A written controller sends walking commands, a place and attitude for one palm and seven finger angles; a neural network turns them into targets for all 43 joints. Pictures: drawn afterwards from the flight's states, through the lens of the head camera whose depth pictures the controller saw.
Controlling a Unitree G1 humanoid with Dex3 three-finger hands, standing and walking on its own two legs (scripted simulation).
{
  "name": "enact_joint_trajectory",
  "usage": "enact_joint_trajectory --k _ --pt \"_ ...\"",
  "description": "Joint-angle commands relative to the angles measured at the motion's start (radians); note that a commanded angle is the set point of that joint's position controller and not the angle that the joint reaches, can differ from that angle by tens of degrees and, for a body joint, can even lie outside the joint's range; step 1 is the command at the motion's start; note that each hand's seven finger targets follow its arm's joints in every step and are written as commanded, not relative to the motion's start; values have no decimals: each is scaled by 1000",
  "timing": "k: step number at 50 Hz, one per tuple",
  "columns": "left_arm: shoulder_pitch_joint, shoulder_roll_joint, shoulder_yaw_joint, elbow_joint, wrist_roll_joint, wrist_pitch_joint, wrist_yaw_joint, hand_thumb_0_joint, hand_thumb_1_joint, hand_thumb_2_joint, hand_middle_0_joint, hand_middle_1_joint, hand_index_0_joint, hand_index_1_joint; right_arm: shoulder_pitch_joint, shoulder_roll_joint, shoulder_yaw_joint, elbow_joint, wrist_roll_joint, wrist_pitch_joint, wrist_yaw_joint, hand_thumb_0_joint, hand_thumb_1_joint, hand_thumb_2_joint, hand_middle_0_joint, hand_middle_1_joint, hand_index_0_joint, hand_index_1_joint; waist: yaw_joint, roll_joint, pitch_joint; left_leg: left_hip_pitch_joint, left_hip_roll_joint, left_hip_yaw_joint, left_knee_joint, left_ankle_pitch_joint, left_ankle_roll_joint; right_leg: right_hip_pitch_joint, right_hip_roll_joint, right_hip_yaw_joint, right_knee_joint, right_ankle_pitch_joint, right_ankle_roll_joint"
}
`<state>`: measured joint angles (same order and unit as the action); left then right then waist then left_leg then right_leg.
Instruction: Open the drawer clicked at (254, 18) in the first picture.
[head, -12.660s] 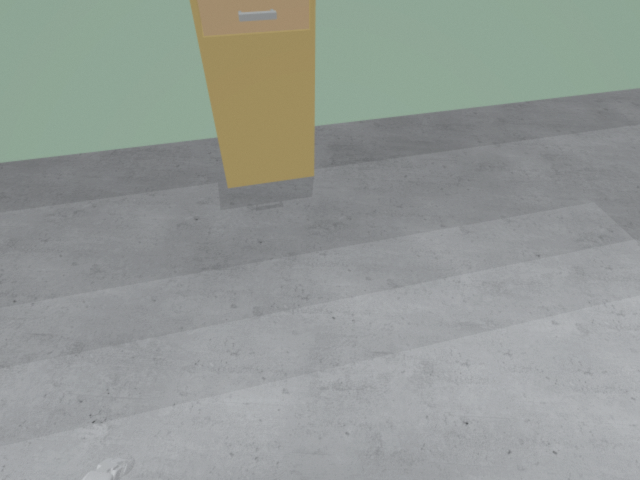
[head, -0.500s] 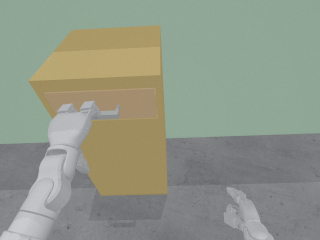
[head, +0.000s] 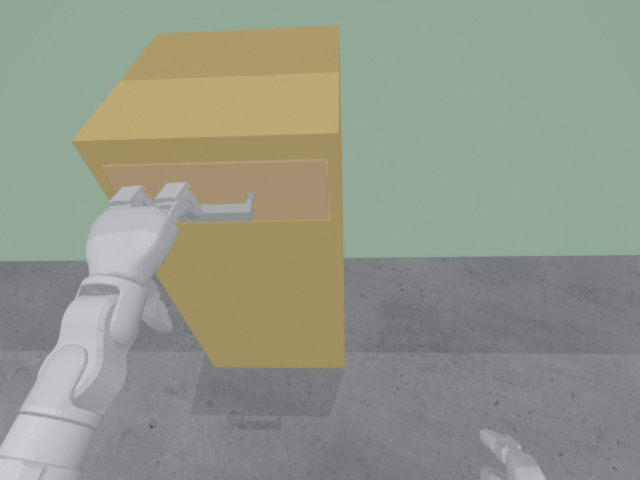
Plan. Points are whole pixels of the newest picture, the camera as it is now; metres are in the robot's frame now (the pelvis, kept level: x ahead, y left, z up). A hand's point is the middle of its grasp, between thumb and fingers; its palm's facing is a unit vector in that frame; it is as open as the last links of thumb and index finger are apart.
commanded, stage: move the hooked fingers above the handle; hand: left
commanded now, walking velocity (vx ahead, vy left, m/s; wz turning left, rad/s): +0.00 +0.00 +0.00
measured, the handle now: (217, 205) +0.53 +0.28 +0.01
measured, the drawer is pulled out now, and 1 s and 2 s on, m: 0.00 0.00 0.00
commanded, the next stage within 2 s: none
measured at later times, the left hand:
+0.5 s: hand (173, 250) +0.35 +0.25 +0.09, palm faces -0.02 -0.03 -1.00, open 13.8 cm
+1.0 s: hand (189, 232) +0.41 +0.26 +0.07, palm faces -0.03 -0.05 -1.00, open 13.8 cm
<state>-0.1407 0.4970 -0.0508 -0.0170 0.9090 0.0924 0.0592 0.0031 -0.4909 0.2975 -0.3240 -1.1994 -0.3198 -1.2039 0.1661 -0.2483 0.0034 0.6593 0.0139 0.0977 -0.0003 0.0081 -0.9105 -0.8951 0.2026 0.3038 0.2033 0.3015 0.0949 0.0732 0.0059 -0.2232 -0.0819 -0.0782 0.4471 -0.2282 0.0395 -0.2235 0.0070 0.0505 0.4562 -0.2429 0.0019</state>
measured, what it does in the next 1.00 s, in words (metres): stands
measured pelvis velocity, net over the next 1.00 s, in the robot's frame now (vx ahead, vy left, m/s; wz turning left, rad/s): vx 0.02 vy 0.00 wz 0.00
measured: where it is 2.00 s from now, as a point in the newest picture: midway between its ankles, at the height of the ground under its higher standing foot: outside the picture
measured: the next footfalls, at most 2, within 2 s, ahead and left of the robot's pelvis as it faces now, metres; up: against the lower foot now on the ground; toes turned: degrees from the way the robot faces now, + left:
none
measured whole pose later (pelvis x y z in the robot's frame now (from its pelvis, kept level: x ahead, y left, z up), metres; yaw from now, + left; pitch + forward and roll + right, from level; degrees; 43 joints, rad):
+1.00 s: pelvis +0.02 +0.00 -0.01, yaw +0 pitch +8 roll -1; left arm -0.43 0.53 -0.04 0.48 0.95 0.00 0.05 0.00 -0.49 0.30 -0.32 -1.20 -0.32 -1.20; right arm 0.23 -0.25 -0.03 0.65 0.03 0.13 -0.05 0.01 -0.91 -0.89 0.20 0.30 0.20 0.30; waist 0.02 0.05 -0.07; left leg -0.40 -0.07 -0.08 0.59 -0.32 0.04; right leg -0.39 0.03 0.05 0.57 -0.32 0.00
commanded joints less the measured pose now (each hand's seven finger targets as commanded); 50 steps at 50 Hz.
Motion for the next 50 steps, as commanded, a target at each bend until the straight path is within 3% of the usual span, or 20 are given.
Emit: enact_joint_trajectory --k 1,3,5,8,10,11,12,15,19,24,28,30,33,34,36,40,42,44,46,50 --pt "-291 154 80 -133 8 52 28 0 -500 300 -300 -1200 -300 -1200 -175 -106 -33 -165 11 -48 -11 0 -900 -900 200 300 200 300 -14 -36 -235 60 49 30 -73 220 -35 75 17 -70 -41 109 -51" --pt "-290 143 55 -138 8 65 3 0 -500 300 -300 -1200 -300 -1200 -186 -105 -27 -175 13 -48 -17 0 -900 -900 200 300 200 300 -16 -44 -247 59 46 37 -70 208 -25 91 13 -65 -42 106 -49" --pt "-317 175 64 -132 12 64 -13 0 -500 300 -300 -1200 -300 -1200 -191 -109 -24 -176 10 -43 -28 0 -900 -900 200 300 200 300 -23 -57 -244 57 41 45 -65 197 -15 96 11 -60 -48 117 -45" --pt "-374 266 143 -38 24 36 -21 0 -500 300 -300 -1200 -300 -1200 -181 -111 -12 -163 7 -42 -51 0 -900 -900 200 300 200 300 -23 -109 -207 7 34 57 -65 135 -4 100 8 -48 -64 75 -37" --pt "-397 306 186 -5 26 1 -15 0 -500 300 -300 -1200 -300 -1200 -176 -106 -13 -157 7 -44 -63 0 -900 -900 200 300 200 300 -16 -93 -222 -1 27 60 -54 149 -2 117 6 -41 -58 103 -38" --pt "-432 288 167 -4 22 -17 -12 0 -500 300 -300 -1200 -300 -1200 -178 -102 -13 -158 7 -46 -67 0 -900 -900 200 300 200 300 -22 -72 -224 2 21 63 -47 149 -2 110 4 -37 -58 113 -36" --pt "-436 317 201 0 14 -33 -7 0 -500 300 -300 -1200 -300 -1200 -173 -101 -17 -161 7 -49 -70 0 -900 -900 200 300 200 300 -16 -57 -237 2 20 64 -43 144 -1 119 5 -31 -60 106 -36" --pt "-434 330 220 61 6 -67 5 0 -500 300 -300 -1200 -300 -1200 -155 -99 -22 -152 6 -55 -79 0 -900 -900 200 300 200 300 -17 -19 -260 -11 11 71 -18 181 -2 132 -1 -23 -45 179 -35" --pt "-493 293 158 182 10 -72 -8 0 -500 300 -300 -1200 -300 -1200 -130 -113 -28 -144 13 -50 -85 0 -900 -900 200 300 200 300 -52 -54 -216 -62 8 83 4 144 0 78 -5 -19 -44 171 -26" --pt "-581 290 121 201 9 -110 -34 0 -500 300 -300 -1200 -300 -1200 -92 -124 -43 -149 11 -51 -90 0 -900 -900 200 300 200 300 -68 -75 -297 -58 2 80 44 170 12 76 -7 -15 -10 239 -22" --pt "-583 382 218 200 6 -167 -21 0 -500 300 -300 -1200 -300 -1200 -59 -129 -55 -141 5 -44 -93 0 -900 -900 200 300 200 300 -47 -63 -382 -81 -1 78 74 215 13 125 -16 -1 35 358 -17" --pt "-577 370 227 217 -1 -184 -2 0 -500 300 -300 -1200 -300 -1200 -44 -125 -60 -138 7 -40 -91 0 -900 -900 200 300 200 300 -48 -67 -373 -94 1 77 83 238 13 109 -13 -11 52 387 -20" --pt "-561 425 298 236 7 -187 41 0 -500 300 -300 -1200 -300 -1200 -27 -128 -68 -140 9 -33 -82 0 -900 -900 200 300 200 300 -28 -55 -392 -116 6 75 90 274 8 111 -4 -17 74 394 -28" --pt "-539 390 277 238 11 -179 53 0 -500 300 -300 -1200 -300 -1200 -33 -122 -71 -144 9 -31 -78 0 -900 -900 200 300 200 300 -26 -38 -391 -110 7 80 95 294 7 100 -1 -20 81 410 -30" --pt "-520 385 278 248 18 -157 73 0 -500 300 -300 -1200 -300 -1200 -18 -126 -77 -145 11 -26 -68 0 -900 -900 200 300 200 300 -25 -22 -408 -98 13 78 98 339 3 83 7 -36 93 406 -37" --pt "-497 316 206 276 23 -94 72 0 -500 300 -300 -1200 -300 -1200 -3 -139 -82 -147 17 -18 -54 0 -900 -900 200 300 200 300 -50 -48 -393 -69 27 75 103 369 3 34 17 -51 91 377 -38" --pt "-552 296 164 299 25 -75 53 0 -500 300 -300 -1200 -300 -1200 7 -150 -79 -141 21 -11 -58 0 -900 -900 200 300 200 300 -77 -73 -380 -68 32 69 99 354 3 10 21 -60 85 341 -38" --pt "-632 275 120 270 30 -77 39 0 -500 300 -300 -1200 -300 -1200 16 -148 -81 -141 21 -10 -60 0 -900 -900 200 300 200 300 -90 -54 -394 -25 39 56 101 355 3 -27 22 -62 83 303 -38" --pt "-662 296 130 269 40 -89 33 0 -500 300 -300 -1200 -300 -1200 26 -147 -82 -137 18 -8 -65 0 -900 -900 200 300 200 300 -91 -41 -413 0 41 44 108 375 1 -42 25 -62 87 282 -42" --pt "-774 274 106 279 50 -131 50 0 -500 300 -300 -1200 -300 -1200 53 -137 -83 -119 12 -12 -69 0 -900 -900 200 300 200 300 -104 8 -414 49 54 17 118 415 -16 -119 30 -74 93 225 -48"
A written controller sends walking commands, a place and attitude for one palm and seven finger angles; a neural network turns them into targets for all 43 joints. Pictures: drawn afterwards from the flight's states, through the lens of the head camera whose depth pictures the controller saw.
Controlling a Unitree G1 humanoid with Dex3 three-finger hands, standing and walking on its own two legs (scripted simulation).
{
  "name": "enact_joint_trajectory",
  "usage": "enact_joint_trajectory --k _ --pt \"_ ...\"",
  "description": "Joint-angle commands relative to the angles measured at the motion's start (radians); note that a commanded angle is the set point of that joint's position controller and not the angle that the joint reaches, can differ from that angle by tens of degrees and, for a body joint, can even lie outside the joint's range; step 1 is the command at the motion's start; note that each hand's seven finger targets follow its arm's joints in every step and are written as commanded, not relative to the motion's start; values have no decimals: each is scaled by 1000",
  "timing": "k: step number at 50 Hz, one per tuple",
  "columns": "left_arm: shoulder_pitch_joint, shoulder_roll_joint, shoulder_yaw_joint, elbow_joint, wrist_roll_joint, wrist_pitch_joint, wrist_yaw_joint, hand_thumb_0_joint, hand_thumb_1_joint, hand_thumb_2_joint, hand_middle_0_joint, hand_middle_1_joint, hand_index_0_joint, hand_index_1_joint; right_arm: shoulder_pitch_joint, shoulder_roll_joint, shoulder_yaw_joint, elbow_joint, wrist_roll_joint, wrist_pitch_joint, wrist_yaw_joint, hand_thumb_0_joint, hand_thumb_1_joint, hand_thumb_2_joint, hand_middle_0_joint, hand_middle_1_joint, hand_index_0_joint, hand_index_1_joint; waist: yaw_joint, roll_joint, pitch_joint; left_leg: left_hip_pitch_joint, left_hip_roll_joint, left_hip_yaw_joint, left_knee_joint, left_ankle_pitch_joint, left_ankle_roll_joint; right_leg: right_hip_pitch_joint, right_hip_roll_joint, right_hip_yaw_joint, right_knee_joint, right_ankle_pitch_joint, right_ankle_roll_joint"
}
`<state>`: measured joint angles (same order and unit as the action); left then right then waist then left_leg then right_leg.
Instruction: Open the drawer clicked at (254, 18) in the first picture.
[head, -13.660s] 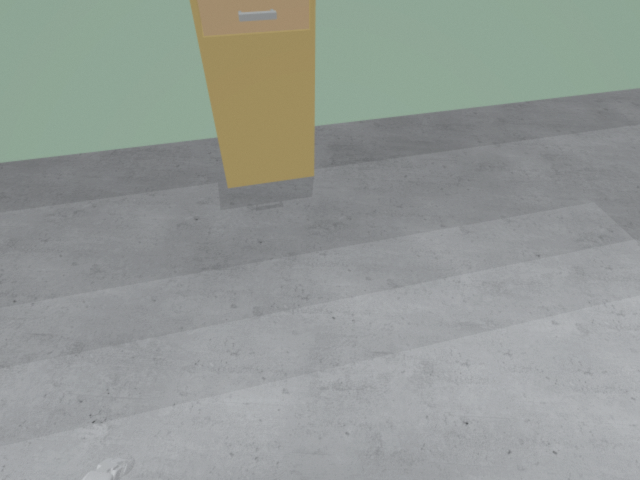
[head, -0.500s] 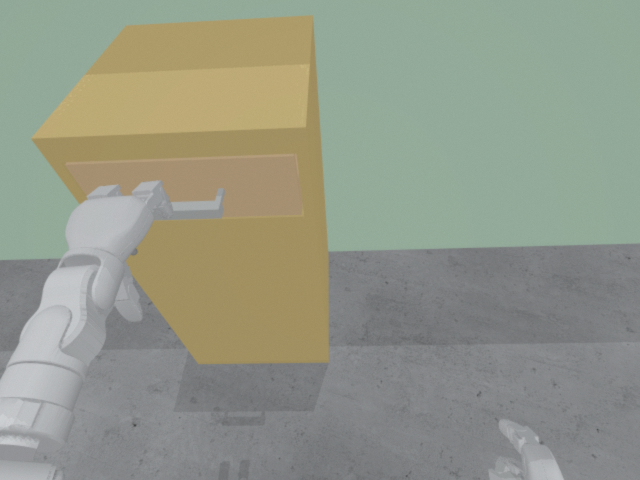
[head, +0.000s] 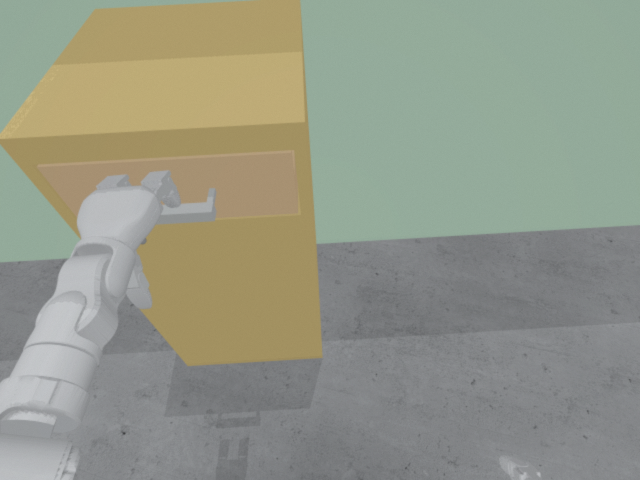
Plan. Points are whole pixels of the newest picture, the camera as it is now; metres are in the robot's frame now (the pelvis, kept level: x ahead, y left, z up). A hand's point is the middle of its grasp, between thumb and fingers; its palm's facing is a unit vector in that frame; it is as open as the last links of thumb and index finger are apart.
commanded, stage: move the hooked fingers above the handle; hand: left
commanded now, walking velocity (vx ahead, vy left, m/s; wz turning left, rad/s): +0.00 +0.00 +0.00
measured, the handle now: (175, 204) +0.51 +0.28 +0.02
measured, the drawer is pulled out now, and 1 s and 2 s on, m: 0.00 0.00 0.00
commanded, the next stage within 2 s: none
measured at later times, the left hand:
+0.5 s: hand (176, 210) +0.45 +0.24 +0.07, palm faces -0.06 -0.02 -1.00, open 13.8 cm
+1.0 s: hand (163, 207) +0.45 +0.27 +0.07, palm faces -0.09 +0.01 -1.00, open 13.8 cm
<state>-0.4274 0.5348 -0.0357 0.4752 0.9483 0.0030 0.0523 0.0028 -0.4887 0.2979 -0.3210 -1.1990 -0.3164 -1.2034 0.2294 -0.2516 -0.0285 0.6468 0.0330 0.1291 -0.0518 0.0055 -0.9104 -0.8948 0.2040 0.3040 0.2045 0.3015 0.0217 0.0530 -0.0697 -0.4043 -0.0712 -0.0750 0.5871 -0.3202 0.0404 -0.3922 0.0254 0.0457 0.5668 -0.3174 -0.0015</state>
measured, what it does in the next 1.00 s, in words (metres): stands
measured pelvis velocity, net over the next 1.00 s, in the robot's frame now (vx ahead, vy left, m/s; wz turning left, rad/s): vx -0.01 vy -0.02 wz -0.02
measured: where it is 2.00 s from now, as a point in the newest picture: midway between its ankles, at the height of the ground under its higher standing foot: outside the picture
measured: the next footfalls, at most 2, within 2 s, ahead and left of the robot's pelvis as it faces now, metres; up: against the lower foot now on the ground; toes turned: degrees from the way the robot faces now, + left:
none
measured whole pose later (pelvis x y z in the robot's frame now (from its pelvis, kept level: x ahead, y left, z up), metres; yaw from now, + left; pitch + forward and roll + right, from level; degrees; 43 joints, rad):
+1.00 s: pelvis -0.01 -0.02 -0.01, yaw -1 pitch +15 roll -1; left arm -0.76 0.66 0.03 0.98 1.05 -0.14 0.12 0.00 -0.49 0.30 -0.33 -1.20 -0.32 -1.21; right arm 0.34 -0.28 -0.05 0.66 0.03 0.13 -0.07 0.00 -0.91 -0.89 0.21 0.30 0.21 0.30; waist -0.07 0.04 -0.11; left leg -0.58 -0.03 -0.07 0.66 -0.34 0.01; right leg -0.57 0.07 0.04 0.62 -0.31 -0.03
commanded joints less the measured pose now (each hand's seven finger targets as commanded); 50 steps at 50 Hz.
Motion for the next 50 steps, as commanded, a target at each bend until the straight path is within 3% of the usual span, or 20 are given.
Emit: enact_joint_trajectory --k 1,3,5,8,10,12,15,17,20,23,26,29,30,33,37,42,45,46,47,50 --pt "-501 252 107 -181 19 -46 67 0 -500 300 -300 -1200 -300 -1200 -5 -134 -49 -99 -8 -42 -17 0 -900 -900 200 300 200 300 -26 37 -324 221 44 10 -21 510 -24 35 14 -72 -14 288 -49" --pt "-539 281 133 -107 32 -43 87 0 -500 300 -300 -1200 -300 -1200 8 -134 -45 -89 -7 -39 -15 0 -900 -900 200 300 200 300 -22 40 -296 190 43 8 -25 483 -33 20 18 -81 -10 264 -56" --pt "-566 264 121 -41 45 -31 105 0 -500 300 -300 -1200 -300 -1200 17 -130 -44 -83 -8 -37 -11 0 -900 -900 200 300 200 300 -18 47 -306 181 44 9 -26 472 -41 7 19 -85 -3 249 -59" --pt "-595 286 131 7 61 -11 121 0 -500 300 -300 -1200 -300 -1200 36 -134 -47 -88 -13 -34 -3 0 -900 -900 200 300 200 300 -7 64 -381 193 47 10 -13 534 -47 26 19 -82 11 280 -61" --pt "-606 229 76 41 66 6 118 0 -500 300 -300 -1200 -300 -1200 42 -135 -49 -89 -14 -28 3 0 -900 -900 200 300 200 300 -23 60 -396 207 52 14 0 566 -48 12 19 -80 13 297 -57" --pt "-582 230 79 95 63 13 101 0 -500 300 -300 -1200 -300 -1200 62 -144 -53 -90 -14 -21 6 0 -900 -900 200 300 200 300 -30 9 -396 180 53 18 2 568 -42 31 21 -79 8 305 -54" --pt "-650 179 13 129 58 3 71 0 -500 300 -300 -1200 -300 -1200 78 -148 -56 -87 -10 -16 3 0 -900 -900 200 300 200 300 -61 -15 -356 174 56 21 3 509 -28 -9 19 -76 -3 286 -48" --pt "-687 210 32 146 56 -25 59 0 -500 300 -300 -1200 -300 -1200 93 -154 -55 -85 -13 -14 -4 0 -900 -900 200 300 200 300 -67 -44 -347 140 49 22 -1 457 -18 8 19 -71 -8 277 -50" --pt "-776 267 69 131 71 -80 76 0 -500 300 -300 -1200 -300 -1200 119 -150 -59 -72 -14 -16 -14 0 -900 -900 200 300 200 300 -77 -6 -377 139 46 24 16 442 -11 -9 18 -61 6 287 -50" --pt "-799 344 137 144 78 -117 121 0 -500 300 -300 -1200 -300 -1200 145 -149 -60 -62 -20 -21 -13 0 -900 -900 200 300 200 300 -65 52 -422 115 40 29 34 453 -13 -4 22 -54 26 300 -53" --pt "-776 391 183 238 95 -101 171 0 -500 300 -300 -1200 -300 -1200 159 -150 -58 -50 -22 -22 -11 0 -900 -900 200 300 200 300 -60 45 -394 38 38 40 40 429 -12 -9 25 -57 42 307 -55" --pt "-760 393 175 296 102 -64 192 0 -500 300 -300 -1200 -300 -1200 174 -156 -62 -46 -26 -20 -2 0 -900 -900 200 300 200 300 -62 44 -445 15 36 62 53 446 -8 27 24 -51 51 359 -49" --pt "-722 408 186 318 101 -49 188 0 -500 300 -300 -1200 -300 -1200 173 -159 -62 -48 -25 -19 1 0 -900 -900 200 300 200 300 -52 46 -451 2 35 73 53 443 -6 50 22 -46 47 378 -47" --pt "-724 442 201 310 93 -33 177 0 -500 300 -300 -1200 -300 -1200 171 -165 -61 -55 -19 -7 -2 0 -900 -900 200 300 200 300 -56 -26 -471 -48 29 90 43 410 6 136 14 -27 34 440 -33" --pt "-710 458 199 346 88 -33 149 0 -500 300 -300 -1200 -300 -1200 156 -170 -59 -56 -7 -4 -15 0 -900 -900 200 300 200 300 -68 -72 -408 -93 28 99 23 329 15 159 7 -13 6 415 -25" --pt "-741 427 149 354 89 -82 108 0 -500 300 -300 -1200 -300 -1200 163 -172 -58 -57 2 -15 -33 0 -900 -900 200 300 200 300 -106 -49 -343 -88 32 100 18 251 22 94 3 -7 -19 335 -19" --pt "-784 433 142 301 96 -128 101 0 -500 300 -300 -1200 -300 -1200 182 -169 -62 -55 -1 -26 -39 0 -900 -900 200 300 200 300 -111 13 -389 -53 31 91 32 265 21 66 5 -5 -6 328 -23" --pt "-792 404 121 289 93 -143 101 0 -500 300 -300 -1200 -300 -1200 186 -164 -64 -57 -2 -29 -39 0 -900 -900 200 300 200 300 -113 40 -394 -35 29 90 36 266 20 48 8 -8 -5 311 -26" --pt "-806 412 136 272 88 -159 104 0 -500 300 -300 -1200 -300 -1200 193 -164 -68 -50 -4 -30 -38 0 -900 -900 200 300 200 300 -121 19 -409 -23 33 85 45 288 21 44 9 -9 -2 325 -26" --pt "-797 402 143 250 79 -178 125 0 -500 300 -300 -1200 -300 -1200 200 -160 -72 -45 -9 -33 -34 0 -900 -900 200 300 200 300 -112 66 -436 8 32 81 59 330 16 19 13 -15 14 340 -30"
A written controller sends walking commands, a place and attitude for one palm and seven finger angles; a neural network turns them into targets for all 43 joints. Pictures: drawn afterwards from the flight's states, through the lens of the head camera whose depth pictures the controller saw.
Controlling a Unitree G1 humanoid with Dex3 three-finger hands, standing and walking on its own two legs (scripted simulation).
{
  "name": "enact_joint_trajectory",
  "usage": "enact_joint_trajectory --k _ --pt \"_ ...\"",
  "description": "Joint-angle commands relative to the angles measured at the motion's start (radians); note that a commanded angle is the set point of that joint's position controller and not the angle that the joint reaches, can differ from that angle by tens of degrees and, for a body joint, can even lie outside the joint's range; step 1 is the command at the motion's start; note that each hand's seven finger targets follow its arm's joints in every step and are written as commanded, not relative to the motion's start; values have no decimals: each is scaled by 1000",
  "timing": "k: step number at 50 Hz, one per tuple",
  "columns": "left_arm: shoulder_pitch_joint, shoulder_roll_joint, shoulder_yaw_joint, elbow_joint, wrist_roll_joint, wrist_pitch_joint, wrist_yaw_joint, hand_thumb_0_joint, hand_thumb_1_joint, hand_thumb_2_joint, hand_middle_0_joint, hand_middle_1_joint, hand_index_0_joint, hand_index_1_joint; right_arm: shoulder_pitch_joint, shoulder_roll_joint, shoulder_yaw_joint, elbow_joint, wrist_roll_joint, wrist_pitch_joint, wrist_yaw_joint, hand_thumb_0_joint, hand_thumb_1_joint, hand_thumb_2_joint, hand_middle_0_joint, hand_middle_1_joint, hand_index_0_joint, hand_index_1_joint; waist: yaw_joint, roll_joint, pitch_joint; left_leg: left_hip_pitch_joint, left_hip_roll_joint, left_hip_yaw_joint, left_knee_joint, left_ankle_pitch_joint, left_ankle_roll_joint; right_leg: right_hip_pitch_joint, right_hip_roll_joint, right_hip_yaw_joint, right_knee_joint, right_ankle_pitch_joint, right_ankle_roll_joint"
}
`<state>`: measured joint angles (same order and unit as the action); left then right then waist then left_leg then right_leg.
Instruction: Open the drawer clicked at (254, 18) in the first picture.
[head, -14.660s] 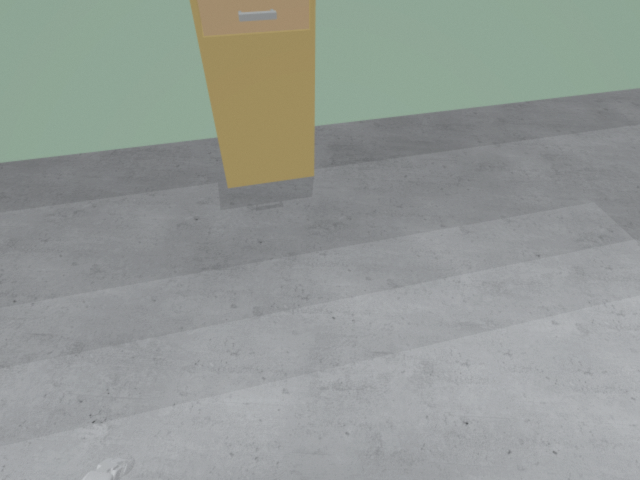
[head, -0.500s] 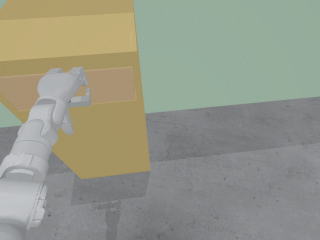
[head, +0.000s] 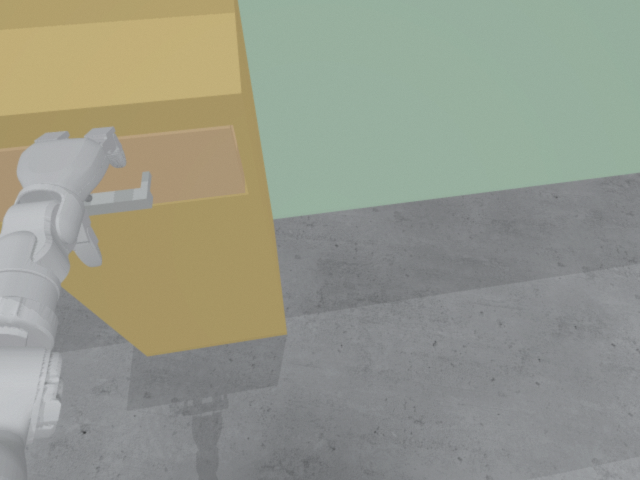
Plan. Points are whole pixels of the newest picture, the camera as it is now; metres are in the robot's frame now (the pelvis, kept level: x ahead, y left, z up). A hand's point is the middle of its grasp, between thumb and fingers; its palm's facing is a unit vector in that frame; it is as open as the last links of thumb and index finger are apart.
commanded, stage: move the hooked fingers above the handle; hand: left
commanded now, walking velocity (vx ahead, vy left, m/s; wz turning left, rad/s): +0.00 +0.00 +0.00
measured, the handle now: (105, 192) +0.51 +0.31 +0.03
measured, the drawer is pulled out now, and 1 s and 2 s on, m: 0.00 0.00 0.00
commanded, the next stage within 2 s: lower the fingers behind the handle in 1.54 s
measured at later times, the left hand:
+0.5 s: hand (93, 189) +0.46 +0.29 +0.08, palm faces -0.04 -0.02 -1.00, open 13.7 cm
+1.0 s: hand (79, 193) +0.46 +0.31 +0.08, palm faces -0.04 -0.01 -1.00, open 13.7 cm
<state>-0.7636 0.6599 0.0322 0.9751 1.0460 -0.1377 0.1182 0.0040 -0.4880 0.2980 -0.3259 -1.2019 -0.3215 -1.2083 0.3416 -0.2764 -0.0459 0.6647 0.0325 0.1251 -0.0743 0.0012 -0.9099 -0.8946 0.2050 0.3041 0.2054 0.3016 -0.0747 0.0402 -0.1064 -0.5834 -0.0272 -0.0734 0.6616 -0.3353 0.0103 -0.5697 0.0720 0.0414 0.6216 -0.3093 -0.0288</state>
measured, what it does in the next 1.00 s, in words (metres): stands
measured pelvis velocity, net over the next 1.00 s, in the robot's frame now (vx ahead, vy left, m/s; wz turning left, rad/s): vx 0.00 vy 0.02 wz -0.01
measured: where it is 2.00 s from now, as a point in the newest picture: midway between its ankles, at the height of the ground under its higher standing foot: outside the picture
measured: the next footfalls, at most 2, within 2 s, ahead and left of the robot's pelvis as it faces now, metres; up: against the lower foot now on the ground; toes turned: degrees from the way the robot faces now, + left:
none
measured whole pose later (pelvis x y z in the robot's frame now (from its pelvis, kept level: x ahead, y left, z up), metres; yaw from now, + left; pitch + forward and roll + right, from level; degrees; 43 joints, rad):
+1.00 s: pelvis +0.00 +0.02 +0.00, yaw -1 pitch +15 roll -2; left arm -0.76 0.63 0.03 0.98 1.05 -0.12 0.17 0.00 -0.49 0.30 -0.34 -1.21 -0.35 -1.22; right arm 0.36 -0.26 -0.04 0.68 0.02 0.13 -0.05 0.00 -0.91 -0.89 0.20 0.30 0.21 0.30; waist -0.07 0.04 -0.13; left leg -0.59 -0.04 -0.06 0.69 -0.35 0.04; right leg -0.57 0.06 0.05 0.63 -0.32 0.00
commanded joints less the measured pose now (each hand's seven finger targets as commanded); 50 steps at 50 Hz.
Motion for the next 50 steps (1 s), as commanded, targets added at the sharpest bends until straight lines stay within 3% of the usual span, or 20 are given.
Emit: enact_joint_trajectory --k 1,2,4,8,15,18,19,21,22,23,25,29,32,33,37,39,41,43,46,50 --pt "-443 297 99 -223 -23 -34 69 0 -500 300 -300 -1200 -300 -1200 91 -137 -53 -61 -10 -28 -9 0 -900 -900 200 300 200 300 -8 60 -390 172 -13 77 -16 343 45 197 -32 -16 -39 325 -3" --pt "-470 303 98 -229 -25 -30 77 0 -500 300 -300 -1200 -300 -1200 91 -141 -52 -56 -12 -26 -8 0 -900 -900 200 300 200 300 -17 54 -392 160 -14 78 -10 354 44 200 -33 -15 -35 344 -3" --pt "-437 299 106 -203 -21 -8 96 0 -500 300 -300 -1200 -300 -1200 85 -139 -52 -59 -13 -26 -1 0 -900 -900 200 300 200 300 -1 64 -391 161 -14 79 -14 368 41 194 -30 -24 -28 340 -5" --pt "-458 337 122 -178 -10 38 110 0 -500 300 -300 -1200 -300 -1200 83 -147 -46 -57 -12 -18 6 0 -900 -900 200 300 200 300 0 31 -401 142 -12 80 -15 389 39 215 -29 -28 -22 362 -4" --pt "-473 340 98 -105 0 87 96 0 -500 300 -300 -1200 -300 -1200 65 -148 -31 -63 -4 -8 0 0 -900 -900 200 300 200 300 -2 4 -323 115 -11 76 -45 305 40 191 -30 -34 -44 266 -4" --pt "-493 375 124 -135 9 73 92 0 -500 300 -300 -1200 -300 -1200 69 -148 -31 -65 -8 -7 -3 0 -900 -900 200 300 200 300 8 23 -378 144 -7 72 -42 338 39 204 -30 -32 -35 281 -6" --pt "-466 341 104 -128 6 73 89 0 -500 300 -300 -1200 -300 -1200 67 -142 -30 -71 -9 -7 0 0 -900 -900 200 300 200 300 14 48 -374 154 -9 76 -42 342 36 200 -29 -36 -34 279 -9" --pt "-461 334 105 -122 3 63 85 0 -500 300 -300 -1200 -300 -1200 68 -142 -31 -72 -10 -9 0 0 -900 -900 200 300 200 300 11 24 -362 149 -6 73 -41 335 37 192 -27 -39 -35 270 -8" --pt "-441 357 131 -108 -5 57 83 0 -500 300 -300 -1200 -300 -1200 65 -146 -29 -70 -11 -5 -2 0 -900 -900 200 300 200 300 14 -8 -358 132 -6 72 -42 319 40 205 -27 -35 -41 262 -7" --pt "-447 382 142 -119 -4 51 82 0 -500 300 -300 -1200 -300 -1200 64 -147 -28 -75 -9 -6 -3 0 -900 -900 200 300 200 300 19 -5 -359 119 -6 73 -43 311 40 213 -29 -31 -37 266 -5" --pt "-433 356 126 -120 -4 45 84 0 -500 300 -300 -1200 -300 -1200 59 -144 -30 -80 -10 -7 -4 0 -900 -900 200 300 200 300 18 7 -352 124 -5 76 -45 302 39 198 -28 -34 -37 251 -6" --pt "-426 407 155 -110 6 38 87 0 -500 300 -300 -1200 -300 -1200 58 -151 -29 -78 -8 -8 -8 0 -900 -900 200 300 200 300 26 13 -338 92 -6 78 -46 261 40 191 -29 -27 -39 217 -6" --pt "-440 364 128 -136 13 22 91 0 -500 300 -300 -1200 -300 -1200 73 -149 -39 -74 -12 -13 -5 0 -900 -900 200 300 200 300 13 46 -375 137 -1 76 -33 319 37 170 -24 -35 -29 244 -10" --pt "-435 387 148 -138 9 19 94 0 -500 300 -300 -1200 -300 -1200 80 -153 -40 -67 -13 -12 -3 0 -900 -900 200 300 200 300 18 45 -381 140 2 72 -31 326 36 167 -24 -34 -25 246 -9" --pt "-466 320 103 -170 -3 12 96 0 -500 300 -300 -1200 -300 -1200 87 -150 -49 -67 -12 -17 0 0 -900 -900 200 300 200 300 -1 60 -389 182 5 64 -28 343 33 139 -20 -41 -30 232 -11" --pt "-472 300 90 -206 -1 6 101 0 -500 300 -300 -1200 -300 -1200 96 -149 -55 -62 -14 -22 4 0 -900 -900 200 300 200 300 1 99 -417 232 9 56 -22 389 28 123 -18 -46 -23 244 -13" --pt "-440 303 103 -186 -5 15 102 0 -500 300 -300 -1200 -300 -1200 98 -151 -54 -56 -15 -20 7 0 -900 -900 200 300 200 300 6 79 -398 228 10 54 -22 400 27 125 -15 -50 -26 249 -13" --pt "-483 277 73 -200 -11 18 100 0 -500 300 -300 -1200 -300 -1200 96 -151 -52 -54 -12 -23 7 0 -900 -900 200 300 200 300 -12 69 -369 222 10 50 -28 374 29 113 -16 -49 -38 234 -12" --pt "-465 307 102 -208 -8 22 98 0 -500 300 -300 -1200 -300 -1200 93 -153 -53 -54 -13 -24 7 0 -900 -900 200 300 200 300 4 70 -384 227 8 52 -32 386 29 138 -17 -47 -35 249 -14" --pt "-435 245 73 -255 -17 17 91 0 -500 300 -300 -1200 -300 -1200 88 -143 -58 -58 -17 -27 15 0 -900 -900 200 300 200 300 11 98 -405 284 13 47 -25 475 22 139 -15 -53 -32 290 -16"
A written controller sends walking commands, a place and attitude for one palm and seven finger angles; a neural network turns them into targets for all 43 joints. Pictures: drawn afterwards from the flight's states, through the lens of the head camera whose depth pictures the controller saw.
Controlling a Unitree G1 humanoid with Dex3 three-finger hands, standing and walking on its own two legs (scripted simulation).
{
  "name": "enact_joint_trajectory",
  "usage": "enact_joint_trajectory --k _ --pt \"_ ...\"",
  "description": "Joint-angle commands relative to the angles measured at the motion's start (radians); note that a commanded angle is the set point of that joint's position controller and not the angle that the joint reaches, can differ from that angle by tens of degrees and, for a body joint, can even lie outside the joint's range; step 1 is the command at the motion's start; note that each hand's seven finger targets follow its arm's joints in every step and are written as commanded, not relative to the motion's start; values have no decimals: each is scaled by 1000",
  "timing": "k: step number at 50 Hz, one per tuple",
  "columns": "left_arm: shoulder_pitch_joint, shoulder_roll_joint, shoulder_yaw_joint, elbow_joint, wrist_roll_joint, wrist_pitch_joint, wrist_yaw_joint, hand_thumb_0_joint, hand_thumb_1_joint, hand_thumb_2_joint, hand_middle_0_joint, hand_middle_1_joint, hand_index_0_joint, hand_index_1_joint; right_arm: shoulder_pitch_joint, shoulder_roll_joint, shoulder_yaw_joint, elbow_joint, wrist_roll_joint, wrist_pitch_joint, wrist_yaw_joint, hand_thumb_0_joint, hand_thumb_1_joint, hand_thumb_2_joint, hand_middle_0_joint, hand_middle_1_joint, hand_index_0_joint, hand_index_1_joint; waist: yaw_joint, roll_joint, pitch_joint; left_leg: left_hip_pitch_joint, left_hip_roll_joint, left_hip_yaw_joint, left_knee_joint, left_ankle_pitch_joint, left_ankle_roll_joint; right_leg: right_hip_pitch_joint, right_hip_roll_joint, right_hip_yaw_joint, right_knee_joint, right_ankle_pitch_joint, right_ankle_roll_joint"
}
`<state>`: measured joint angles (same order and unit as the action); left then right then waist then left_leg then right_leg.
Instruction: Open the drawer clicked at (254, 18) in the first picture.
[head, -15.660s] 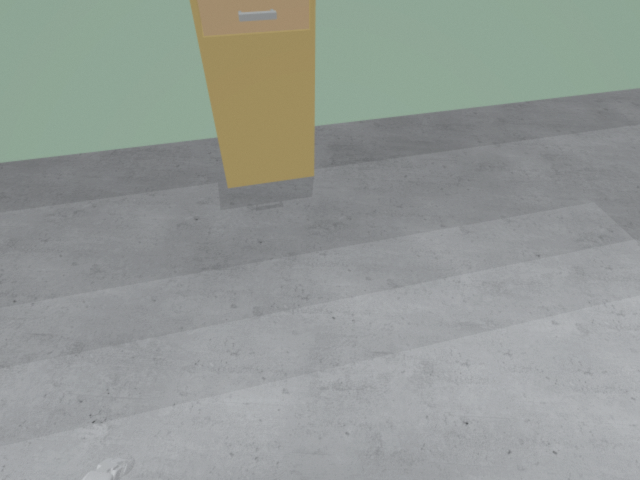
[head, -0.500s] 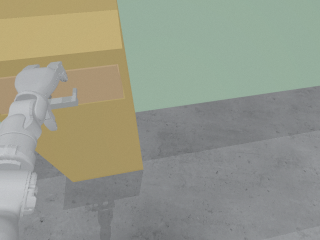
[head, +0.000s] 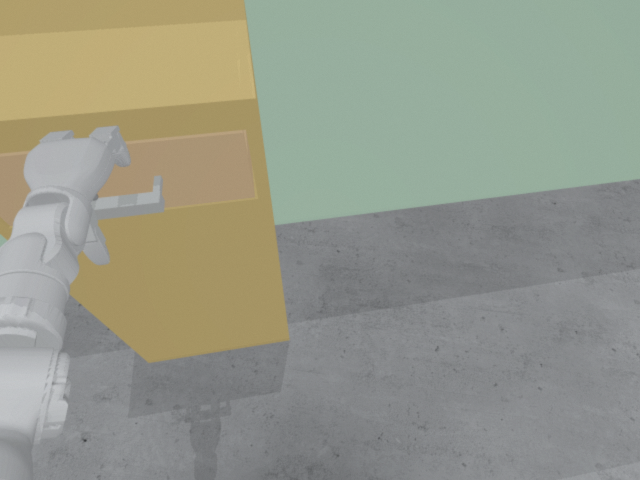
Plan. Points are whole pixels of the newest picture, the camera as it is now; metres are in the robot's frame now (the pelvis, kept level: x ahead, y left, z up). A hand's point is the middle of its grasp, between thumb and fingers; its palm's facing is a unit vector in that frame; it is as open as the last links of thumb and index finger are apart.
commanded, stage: move the hooked fingers above the handle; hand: left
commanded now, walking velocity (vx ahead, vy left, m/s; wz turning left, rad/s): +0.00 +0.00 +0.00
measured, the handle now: (117, 196) +0.50 +0.30 +0.03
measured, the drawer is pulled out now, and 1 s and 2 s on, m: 0.00 0.00 0.00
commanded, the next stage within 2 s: lower the fingers behind the handle in 0.54 s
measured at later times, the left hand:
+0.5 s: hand (99, 201) +0.45 +0.28 +0.08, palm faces -0.03 -0.01 -1.00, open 13.8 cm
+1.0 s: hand (117, 211) +0.44 +0.27 +0.07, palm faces -0.02 -0.02 -1.00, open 13.8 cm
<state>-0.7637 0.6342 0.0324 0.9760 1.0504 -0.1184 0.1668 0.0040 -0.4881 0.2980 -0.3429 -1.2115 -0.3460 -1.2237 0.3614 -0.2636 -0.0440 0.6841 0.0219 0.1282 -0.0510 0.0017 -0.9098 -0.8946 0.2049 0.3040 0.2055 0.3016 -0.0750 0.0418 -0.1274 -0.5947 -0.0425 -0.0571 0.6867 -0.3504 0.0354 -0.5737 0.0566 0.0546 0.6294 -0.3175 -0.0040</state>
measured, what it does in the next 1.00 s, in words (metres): stands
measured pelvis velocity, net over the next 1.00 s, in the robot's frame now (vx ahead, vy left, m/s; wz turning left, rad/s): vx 0.00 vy -0.01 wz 0.00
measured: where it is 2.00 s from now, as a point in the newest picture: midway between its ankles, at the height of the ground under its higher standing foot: outside the picture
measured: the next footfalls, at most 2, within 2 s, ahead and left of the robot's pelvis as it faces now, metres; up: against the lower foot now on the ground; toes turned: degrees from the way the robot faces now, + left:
none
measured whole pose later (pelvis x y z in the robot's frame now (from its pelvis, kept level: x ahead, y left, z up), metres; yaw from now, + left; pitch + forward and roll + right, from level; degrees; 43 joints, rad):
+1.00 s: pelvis +0.00 -0.01 +0.00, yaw +0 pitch +15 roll -1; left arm -0.67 0.57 0.04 0.89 1.06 -0.13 0.21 0.00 -0.49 0.30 -0.32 -1.20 -0.32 -1.20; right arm 0.33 -0.26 -0.05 0.68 0.01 0.14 -0.04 0.00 -0.91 -0.89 0.20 0.30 0.21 0.30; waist -0.05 0.05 -0.13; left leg -0.57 -0.04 -0.06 0.68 -0.36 0.02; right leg -0.57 0.06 0.05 0.65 -0.34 -0.02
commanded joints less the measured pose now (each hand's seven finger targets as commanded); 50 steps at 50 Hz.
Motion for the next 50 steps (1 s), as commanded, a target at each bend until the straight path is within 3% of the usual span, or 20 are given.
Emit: enact_joint_trajectory --k 1,2,5,6,9,13,15,18,22,25,29,30,31,33,35,38,40,43,45,50 --pt "-411 291 92 -254 -24 -3 40 0 -500 300 -300 -1200 -300 -1200 66 -156 -59 -78 -7 -28 -7 0 -900 -900 200 300 200 300 20 90 -389 290 25 35 -47 505 -2 164 1 -63 -40 318 -41" --pt "-401 305 107 -254 -28 -3 36 0 -500 300 -300 -1200 -300 -1200 61 -158 -57 -82 -7 -23 -7 0 -900 -900 200 300 200 300 20 73 -390 279 25 34 -48 510 -3 181 0 -62 -39 330 -41" --pt "-395 238 54 -246 -26 9 30 0 -500 300 -300 -1200 -300 -1200 49 -153 -57 -83 -3 -23 -4 0 -900 -900 200 300 200 300 7 47 -334 267 25 35 -53 492 1 155 -1 -68 -44 322 -38" --pt "-386 263 76 -237 -22 15 31 0 -500 300 -300 -1200 -300 -1200 47 -154 -55 -80 -3 -22 -3 0 -900 -900 200 300 200 300 16 48 -323 260 26 36 -58 493 0 162 -1 -68 -45 324 -40" --pt "-354 289 103 -263 -24 17 28 0 -500 300 -300 -1200 -300 -1200 40 -152 -54 -91 -5 -16 -3 0 -900 -900 200 300 200 300 34 46 -373 271 21 42 -53 538 1 212 -4 -60 -37 376 -39" --pt "-319 274 99 -286 -26 15 18 0 -500 300 -300 -1200 -300 -1200 23 -148 -54 -101 -4 -10 -1 0 -900 -900 200 300 200 300 39 39 -377 272 21 45 -52 566 2 233 -7 -57 -35 407 -37" --pt "-348 222 56 -310 -30 16 14 0 -500 300 -300 -1200 -300 -1200 17 -146 -57 -99 -3 -12 1 0 -900 -900 200 300 200 300 23 42 -344 287 24 43 -52 553 2 197 -7 -63 -42 385 -35" --pt "-343 260 89 -318 -33 13 15 0 -500 300 -300 -1200 -300 -1200 16 -148 -58 -99 -4 -11 -3 0 -900 -900 200 300 200 300 29 24 -368 285 19 44 -53 536 6 226 -8 -56 -43 392 -35" --pt "-412 235 54 -321 -29 13 21 0 -500 300 -300 -1200 -300 -1200 12 -148 -54 -92 -4 -14 -7 0 -900 -900 200 300 200 300 6 23 -329 276 17 35 -60 490 4 193 -9 -62 -49 348 -38" --pt "-412 253 67 -318 -19 18 29 0 -500 300 -300 -1200 -300 -1200 10 -144 -54 -91 -4 -15 -10 0 -900 -900 200 300 200 300 20 74 -361 293 13 37 -54 499 1 191 -9 -58 -40 351 -41" --pt "-403 240 60 -319 -27 23 30 0 -500 300 -300 -1200 -300 -1200 12 -142 -53 -90 -6 -15 -7 0 -900 -900 200 300 200 300 23 74 -383 299 15 36 -51 536 -2 207 -9 -62 -34 378 -41" --pt "-365 239 71 -302 -28 30 29 0 -500 300 -300 -1200 -300 -1200 11 -140 -54 -92 -7 -14 -5 0 -900 -900 200 300 200 300 34 69 -381 299 15 38 -49 554 -2 214 -8 -64 -33 386 -42" --pt "-364 217 49 -289 -29 38 25 0 -500 300 -300 -1200 -300 -1200 6 -142 -52 -92 -5 -11 -4 0 -900 -900 200 300 200 300 23 48 -358 289 16 40 -51 543 -1 207 -8 -64 -38 385 -39" --pt "-340 237 68 -263 -26 46 18 0 -500 300 -300 -1200 -300 -1200 9 -146 -52 -93 -4 -8 -3 0 -900 -900 200 300 200 300 32 32 -349 262 16 45 -57 536 0 228 -10 -62 -37 397 -39" --pt "-306 212 52 -230 -24 56 10 0 -500 300 -300 -1200 -300 -1200 10 -147 -50 -96 -2 -5 -2 0 -900 -900 200 300 200 300 32 8 -320 244 16 47 -61 513 2 221 -9 -66 -40 388 -39" --pt "-332 206 40 -233 -20 45 4 0 -500 300 -300 -1200 -300 -1200 10 -152 -50 -98 -2 -3 -6 0 -900 -900 200 300 200 300 21 -16 -306 225 17 51 -67 459 7 214 -13 -59 -47 368 -36" --pt "-321 242 79 -262 -16 23 12 0 -500 300 -300 -1200 -300 -1200 15 -151 -55 -104 -4 -5 -8 0 -900 -900 200 300 200 300 35 -12 -348 225 12 51 -61 461 10 239 -12 -51 -39 378 -38" --pt "-337 243 91 -315 -16 -15 38 0 -500 300 -300 -1200 -300 -1200 20 -142 -61 -102 -10 -10 -9 0 -900 -900 200 300 200 300 33 31 -386 241 11 52 -44 496 11 233 -12 -46 -26 402 -37" --pt "-334 275 124 -294 -7 -20 66 0 -500 300 -300 -1200 -300 -1200 21 -144 -61 -91 -13 -11 -11 0 -900 -900 200 300 200 300 32 22 -368 212 12 50 -41 470 9 214 -10 -49 -16 384 -37" --pt "-337 244 99 -244 5 13 121 0 -500 300 -300 -1200 -300 -1200 23 -144 -62 -76 -13 -20 -4 0 -900 -900 200 300 200 300 18 45 -348 188 8 59 -29 423 7 171 -7 -52 -11 347 -37"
